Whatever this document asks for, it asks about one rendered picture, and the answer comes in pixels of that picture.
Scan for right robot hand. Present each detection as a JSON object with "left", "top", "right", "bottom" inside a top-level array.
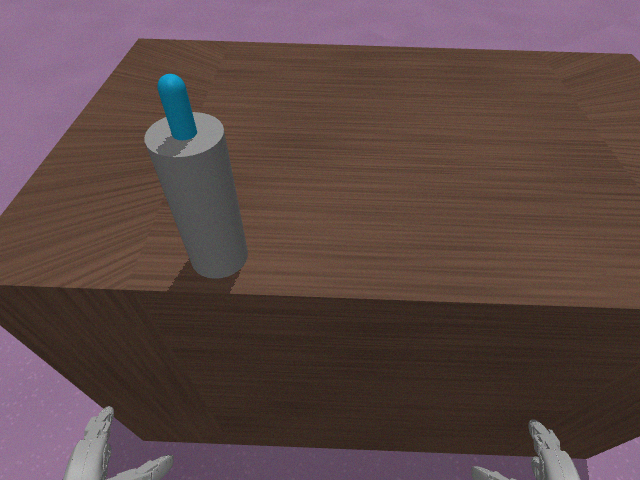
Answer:
[{"left": 471, "top": 419, "right": 581, "bottom": 480}]

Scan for bottle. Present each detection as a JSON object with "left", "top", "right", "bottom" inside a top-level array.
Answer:
[{"left": 144, "top": 74, "right": 248, "bottom": 279}]

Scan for left robot hand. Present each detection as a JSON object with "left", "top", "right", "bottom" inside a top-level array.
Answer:
[{"left": 63, "top": 406, "right": 174, "bottom": 480}]

